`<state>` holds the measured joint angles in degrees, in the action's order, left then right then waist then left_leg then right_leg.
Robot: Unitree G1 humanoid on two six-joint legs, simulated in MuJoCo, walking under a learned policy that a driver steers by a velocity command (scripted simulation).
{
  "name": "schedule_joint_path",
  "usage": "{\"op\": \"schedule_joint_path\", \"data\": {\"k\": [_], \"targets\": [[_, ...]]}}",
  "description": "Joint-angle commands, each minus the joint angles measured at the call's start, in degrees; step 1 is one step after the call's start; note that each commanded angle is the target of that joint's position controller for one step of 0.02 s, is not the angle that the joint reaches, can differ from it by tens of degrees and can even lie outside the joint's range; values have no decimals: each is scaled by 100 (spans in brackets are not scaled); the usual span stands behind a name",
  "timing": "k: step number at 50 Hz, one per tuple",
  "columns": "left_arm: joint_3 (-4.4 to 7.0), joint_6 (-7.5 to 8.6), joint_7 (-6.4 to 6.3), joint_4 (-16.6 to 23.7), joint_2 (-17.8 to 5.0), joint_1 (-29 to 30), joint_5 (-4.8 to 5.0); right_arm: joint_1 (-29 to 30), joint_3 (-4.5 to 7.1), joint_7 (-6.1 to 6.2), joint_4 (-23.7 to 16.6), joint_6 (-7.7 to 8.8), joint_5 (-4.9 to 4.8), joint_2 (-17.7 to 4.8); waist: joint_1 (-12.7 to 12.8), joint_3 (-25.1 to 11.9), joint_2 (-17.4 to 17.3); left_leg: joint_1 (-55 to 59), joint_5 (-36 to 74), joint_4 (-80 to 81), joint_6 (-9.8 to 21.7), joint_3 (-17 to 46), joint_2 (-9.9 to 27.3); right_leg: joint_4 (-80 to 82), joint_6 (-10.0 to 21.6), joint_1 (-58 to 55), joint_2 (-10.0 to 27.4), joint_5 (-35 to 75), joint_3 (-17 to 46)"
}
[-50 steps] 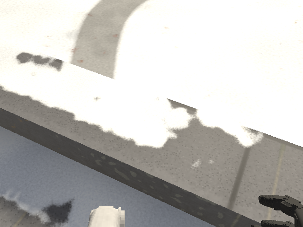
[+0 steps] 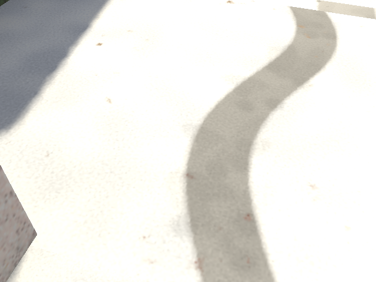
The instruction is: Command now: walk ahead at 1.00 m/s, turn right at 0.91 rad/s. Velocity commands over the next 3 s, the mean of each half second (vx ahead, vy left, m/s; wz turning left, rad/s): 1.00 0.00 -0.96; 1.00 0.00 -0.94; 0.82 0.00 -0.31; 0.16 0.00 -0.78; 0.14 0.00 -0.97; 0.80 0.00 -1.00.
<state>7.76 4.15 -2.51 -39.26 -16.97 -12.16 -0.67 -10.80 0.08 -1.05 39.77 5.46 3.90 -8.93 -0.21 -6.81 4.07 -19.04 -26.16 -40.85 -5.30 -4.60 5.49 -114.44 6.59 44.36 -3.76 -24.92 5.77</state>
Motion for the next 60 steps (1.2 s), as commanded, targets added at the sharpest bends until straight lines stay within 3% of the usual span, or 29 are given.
{"op": "schedule_joint_path", "data": {"k": [1,4,6,8,9,11,12,13,14,16,19,21,25,28,29,30,31,32,35,37,46,49,50,51,52,53,54,56,60], "targets": [[-845,-38,71,1651,1767,2353,-58,-1646,37,-54,1280,224,74,235,-331,1429,-1369,2503,1418,2670,1105,1942,1741,-3218,409,4927,318,-832,-135],[-1021,-319,226,2258,1679,2671,-81,-1091,-57,-82,1837,305,-132,473,734,1984,-764,252,1657,3765,248,-241,1067,-636,629,3380,353,-480,12],[-768,-526,278,2088,709,2373,-203,-487,92,41,1479,332,-200,-371,999,1411,-354,-599,5575,4273,328,-1329,682,941,363,974,37,61,-1332],[-682,-544,307,1556,242,1081,-152,-724,325,264,1147,428,-570,-1540,1372,-19,-334,-381,10881,3056,506,-1523,532,2433,344,-1816,-392,434,-2195],[-623,-578,292,1438,118,512,-27,-894,516,339,969,515,-596,-2222,1491,-530,-880,513,12003,2096,652,-1237,891,3228,306,-2154,-359,277,-2054],[-314,-620,319,1083,-550,-1036,57,-495,842,223,308,308,-489,-2688,1867,-1549,-1369,1129,11743,-1801,963,-570,1097,4900,589,-3441,-693,-1138,-848],[-125,-531,345,1172,-832,-250,233,-532,745,-8,135,248,-350,-1786,1438,-1079,-333,-525,4520,-4890,846,-259,68,6574,1400,-3792,-406,-1322,934],[-50,-560,350,1121,-1170,651,197,-49,438,-260,-561,332,-132,-711,781,-868,1467,-3122,1317,-7791,624,349,-1068,8097,2273,-4167,298,-751,3556],[-62,-576,257,949,-1149,177,127,409,367,-229,-1173,400,75,-667,789,-855,491,-4143,1089,-8593,665,1100,-937,8894,2325,-4453,801,-790,4587],[-138,-260,120,196,-797,-454,55,198,42,-13,-1412,291,76,-214,163,734,-730,-4781,320,-8054,645,1155,-617,9143,1787,-3351,741,325,4121],[-344,49,123,54,-340,96,-31,-228,-18,178,-1336,-157,94,-571,-677,1544,-1043,-3703,-746,-5462,480,1228,-204,9385,1223,-1175,231,379,2362],[-268,184,129,143,-638,540,-65,422,92,204,-1636,-251,-128,-1237,-662,1754,-869,-2251,183,-2839,245,987,157,10313,1159,-142,157,581,1890],[-42,204,211,83,-1121,169,-25,-176,75,-28,-1102,-234,-466,-938,-486,227,-516,1180,2454,-306,196,633,-264,9889,817,-1057,-138,1559,1282],[42,191,349,232,-1266,191,-92,-1611,420,216,-678,-189,-539,-1576,-1298,-627,-360,2407,1698,673,233,303,-588,6814,269,-2498,-185,4070,1239],[-98,255,379,423,-643,275,-136,-2456,586,335,-424,-145,-331,-1914,-1486,-974,-766,3544,731,424,332,884,-60,4941,98,-1610,-307,2677,1161],[-484,292,309,793,589,637,-263,-2951,464,331,-259,-115,-89,-1800,-1378,-542,-2011,3650,74,336,-13,2146,1108,2670,166,-127,-467,-787,837],[-465,256,307,1135,295,-451,135,-1639,482,268,-693,-86,70,-2016,-248,-1135,-3284,3592,-938,2553,526,5724,2119,2164,93,866,-547,-304,392],[-388,78,254,761,-172,-490,-62,-675,494,242,-929,-80,26,-1616,-71,-611,-1869,2813,-2712,2812,1010,5555,2046,2013,72,937,71,521,54],[-360,-172,533,918,-301,399,-238,-720,344,209,-357,17,-114,-1193,-107,572,-583,1228,-556,2476,1010,2890,1307,2553,-73,714,594,956,44],[-449,-325,656,1071,-100,672,-172,-1164,253,164,154,77,-202,-886,-52,952,-799,1034,743,2587,706,1641,1002,3066,-103,783,671,1143,149],[-635,-422,842,1264,-9,1814,-124,-1914,298,283,806,73,-227,-1353,-45,1355,-739,1613,6610,2894,315,-1039,590,6650,408,-1043,48,2147,-1681],[-465,-344,684,743,-372,262,-148,-1793,428,382,751,-59,-222,-1982,877,585,-1198,1881,9181,896,534,-926,1006,7000,688,-2833,-474,1454,-1610],[-331,-304,577,343,-592,-940,-155,-1520,447,385,620,-108,-215,-2037,1390,111,-1211,1419,9053,-499,680,-829,1030,7460,867,-4146,-445,1393,-1262],[-175,-280,459,36,-803,-1587,-135,-1211,474,353,536,-167,-236,-1986,1716,-99,-776,293,5902,-2763,786,-946,449,8211,1101,-5492,-59,1466,-545],[-102,-296,356,77,-1191,-1084,-66,-1252,266,273,167,-128,-124,-1013,767,-248,636,-1533,-313,-4831,780,-676,-380,7593,1050,-6307,1062,1864,1095],[-69,-307,293,363,-1428,-1004,-136,-1550,230,208,-356,-60,-353,-1164,556,-1438,642,-2707,-179,-5557,773,539,-487,8854,2031,-7273,2087,782,3505],[-83,-302,220,238,-1087,-1199,-86,-772,260,186,-390,28,-313,-1427,819,-691,-262,-3122,482,-5179,772,696,-319,9685,1790,-6570,1952,294,3585],[-197,-139,181,-21,-707,-883,-87,-653,200,142,-327,-7,-217,-1268,196,743,-917,-2751,657,-4143,735,714,115,10040,1459,-4584,1661,723,2647],[-358,178,179,-286,-439,-854,1,-395,113,-17,-413,-303,-61,-984,-267,1394,-680,-2377,646,-2660,456,718,512,10667,1258,-2949,1135,1152,1440]]}}
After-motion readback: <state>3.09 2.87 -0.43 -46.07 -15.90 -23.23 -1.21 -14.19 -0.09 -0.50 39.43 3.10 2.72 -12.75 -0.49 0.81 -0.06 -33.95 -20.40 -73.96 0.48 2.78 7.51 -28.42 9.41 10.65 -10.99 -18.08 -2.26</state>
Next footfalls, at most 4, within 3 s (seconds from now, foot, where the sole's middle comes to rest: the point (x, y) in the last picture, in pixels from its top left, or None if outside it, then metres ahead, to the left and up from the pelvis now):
0.24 right None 0.30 0.00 -0.58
0.58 left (164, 211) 0.73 0.09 -0.58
1.02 right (273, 177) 0.89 -0.31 -0.58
1.44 left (325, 111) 1.29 -0.62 -0.58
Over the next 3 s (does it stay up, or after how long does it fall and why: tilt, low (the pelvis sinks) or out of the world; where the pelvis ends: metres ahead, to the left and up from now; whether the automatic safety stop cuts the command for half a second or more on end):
stays up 0.93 -0.84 0.18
